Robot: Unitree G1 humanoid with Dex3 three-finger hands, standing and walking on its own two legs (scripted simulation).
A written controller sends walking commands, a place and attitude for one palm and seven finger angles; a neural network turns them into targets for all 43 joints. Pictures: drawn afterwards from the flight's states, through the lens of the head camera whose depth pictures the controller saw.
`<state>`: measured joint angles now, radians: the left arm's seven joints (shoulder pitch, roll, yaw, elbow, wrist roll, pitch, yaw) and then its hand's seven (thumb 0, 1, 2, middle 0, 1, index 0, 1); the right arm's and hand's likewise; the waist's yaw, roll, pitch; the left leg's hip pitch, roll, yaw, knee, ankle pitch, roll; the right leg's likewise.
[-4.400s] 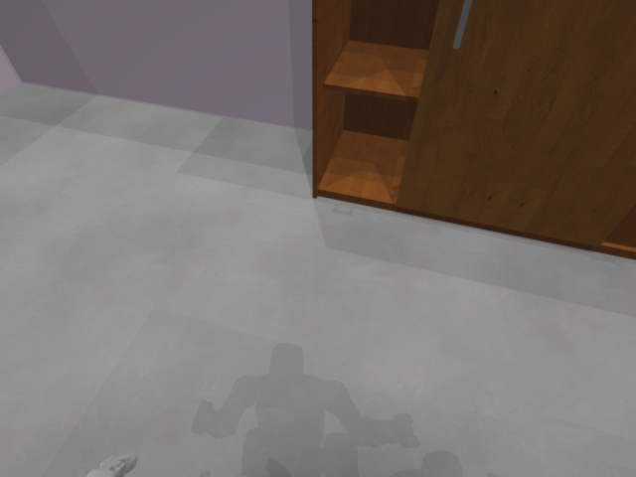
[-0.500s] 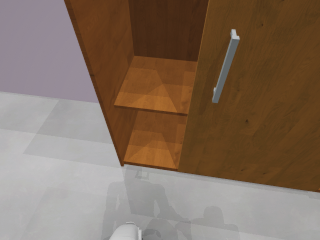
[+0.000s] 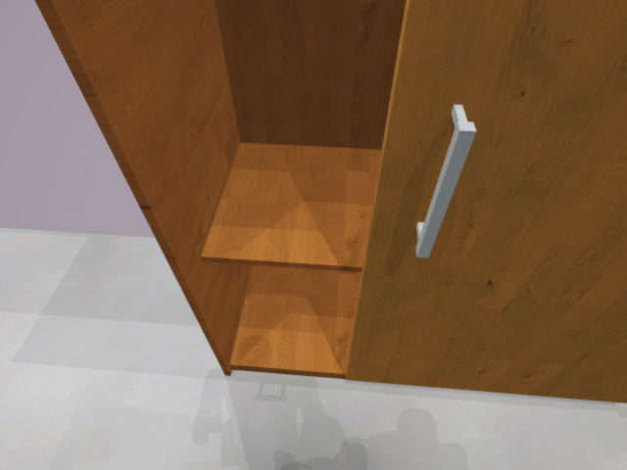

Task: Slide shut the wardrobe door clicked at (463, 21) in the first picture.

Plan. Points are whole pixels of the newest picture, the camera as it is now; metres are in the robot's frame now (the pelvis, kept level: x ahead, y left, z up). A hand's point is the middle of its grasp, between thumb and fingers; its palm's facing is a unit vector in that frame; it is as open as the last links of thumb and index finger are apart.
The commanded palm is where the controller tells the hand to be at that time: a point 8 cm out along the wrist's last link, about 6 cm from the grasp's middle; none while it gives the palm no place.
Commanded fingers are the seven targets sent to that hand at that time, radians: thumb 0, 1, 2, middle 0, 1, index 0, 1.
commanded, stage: come to a stop and stand still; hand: right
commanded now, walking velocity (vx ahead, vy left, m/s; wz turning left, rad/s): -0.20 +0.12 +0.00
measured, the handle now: (438, 190) +0.44 -0.15 +0.12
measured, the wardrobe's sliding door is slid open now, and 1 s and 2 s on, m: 0.37 0.37 0.37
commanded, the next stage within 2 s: look again from close up in 1.90 s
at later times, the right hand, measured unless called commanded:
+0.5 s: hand out of the picture +0.01 -0.17 -0.18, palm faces +0.01 +0.97 -0.25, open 7.4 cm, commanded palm none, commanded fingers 0.00 -0.90 -0.90 0.20 0.30 0.20 0.30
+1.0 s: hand out of the picture -0.13 -0.16 -0.17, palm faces +0.05 +0.98 -0.19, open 7.4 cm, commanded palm none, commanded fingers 0.00 -0.90 -0.90 0.20 0.30 0.20 0.30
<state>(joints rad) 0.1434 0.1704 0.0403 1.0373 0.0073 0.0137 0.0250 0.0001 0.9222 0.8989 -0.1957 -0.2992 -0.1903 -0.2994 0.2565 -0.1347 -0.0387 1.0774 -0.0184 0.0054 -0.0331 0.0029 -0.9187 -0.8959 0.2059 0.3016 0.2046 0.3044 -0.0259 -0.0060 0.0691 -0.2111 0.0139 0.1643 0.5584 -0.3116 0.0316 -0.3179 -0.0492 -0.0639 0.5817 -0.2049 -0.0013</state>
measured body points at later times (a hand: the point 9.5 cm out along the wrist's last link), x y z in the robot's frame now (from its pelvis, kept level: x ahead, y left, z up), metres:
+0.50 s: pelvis -0.06 +0.01 -0.02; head -0.09 +0.02 +0.43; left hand -0.02 +0.26 -0.17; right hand +0.01 -0.22 -0.16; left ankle -0.08 +0.15 -0.73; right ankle +0.05 -0.10 -0.73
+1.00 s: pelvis -0.11 +0.02 +0.00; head -0.12 +0.02 +0.45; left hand -0.11 +0.24 -0.16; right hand -0.13 -0.21 -0.15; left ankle -0.08 +0.15 -0.73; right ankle -0.01 -0.09 -0.72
